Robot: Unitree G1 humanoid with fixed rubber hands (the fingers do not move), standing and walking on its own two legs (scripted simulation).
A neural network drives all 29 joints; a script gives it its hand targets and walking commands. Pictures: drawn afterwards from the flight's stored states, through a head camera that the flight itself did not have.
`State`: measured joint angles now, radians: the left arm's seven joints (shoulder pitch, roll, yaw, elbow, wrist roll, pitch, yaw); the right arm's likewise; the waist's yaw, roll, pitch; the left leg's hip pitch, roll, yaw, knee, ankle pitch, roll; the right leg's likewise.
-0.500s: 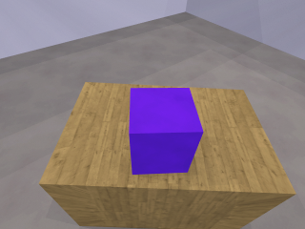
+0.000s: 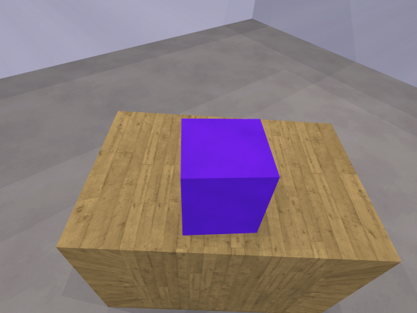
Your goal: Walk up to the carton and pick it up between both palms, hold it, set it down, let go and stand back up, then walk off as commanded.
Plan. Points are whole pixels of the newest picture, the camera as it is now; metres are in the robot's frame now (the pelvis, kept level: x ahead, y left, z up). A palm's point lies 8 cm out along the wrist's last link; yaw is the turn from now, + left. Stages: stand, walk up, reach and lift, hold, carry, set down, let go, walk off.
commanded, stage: stand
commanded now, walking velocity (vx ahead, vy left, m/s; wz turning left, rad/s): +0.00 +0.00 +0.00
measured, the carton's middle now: (220, 178) +0.48 -0.02 -0.06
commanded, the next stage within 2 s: walk off in 0.78 s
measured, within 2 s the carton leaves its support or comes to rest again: neither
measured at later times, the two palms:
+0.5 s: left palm out of the picture +0.03 +0.29 -0.13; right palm out of the picture +0.08 -0.24 -0.13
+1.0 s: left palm out of the picture +0.01 +0.29 -0.13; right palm out of the picture +0.07 -0.24 -0.13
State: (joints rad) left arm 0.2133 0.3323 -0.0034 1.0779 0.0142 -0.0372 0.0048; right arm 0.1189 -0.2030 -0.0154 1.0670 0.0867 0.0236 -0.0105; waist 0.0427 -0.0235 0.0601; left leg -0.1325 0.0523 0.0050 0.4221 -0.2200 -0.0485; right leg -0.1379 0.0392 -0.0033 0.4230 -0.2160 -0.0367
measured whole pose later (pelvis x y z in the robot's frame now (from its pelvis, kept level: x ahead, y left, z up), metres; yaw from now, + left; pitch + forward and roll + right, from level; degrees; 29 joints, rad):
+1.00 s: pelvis -0.01 +0.00 +0.00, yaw +0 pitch -5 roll +0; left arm 0.20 0.34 0.00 1.10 0.01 -0.03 0.00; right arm 0.12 -0.21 -0.02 1.08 0.09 0.03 -0.01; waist 0.04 -0.02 0.06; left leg -0.15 0.05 0.00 0.44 -0.21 -0.04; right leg -0.14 0.04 0.00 0.41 -0.19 -0.03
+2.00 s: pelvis -0.26 +0.03 -0.03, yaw +1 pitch -6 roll +0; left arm 0.21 0.32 0.00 0.82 0.01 0.04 0.01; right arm 0.15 -0.30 -0.02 0.87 0.09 0.09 -0.03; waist 0.00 0.04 0.18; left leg -0.36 -0.12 -0.18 1.19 -0.49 0.04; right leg -0.33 0.07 0.09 0.77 -0.33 -0.03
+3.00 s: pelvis -0.60 +0.05 -0.05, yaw +1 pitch -9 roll -1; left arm 0.17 0.39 0.00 0.85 0.01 0.07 0.01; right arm 0.17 -0.31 -0.01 0.85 0.09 0.05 -0.03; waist -0.01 -0.01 0.26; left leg -0.34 -0.05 -0.05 0.92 -0.42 0.04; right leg -0.54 0.12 0.17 1.30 -0.44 -0.01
